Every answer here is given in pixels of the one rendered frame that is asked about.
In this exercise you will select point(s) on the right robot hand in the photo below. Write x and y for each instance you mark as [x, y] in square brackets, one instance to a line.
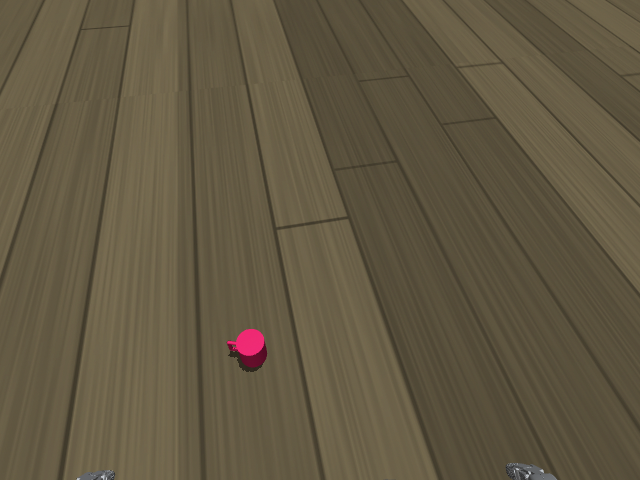
[519, 471]

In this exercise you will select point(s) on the mug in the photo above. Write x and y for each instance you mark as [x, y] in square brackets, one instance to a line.
[251, 347]

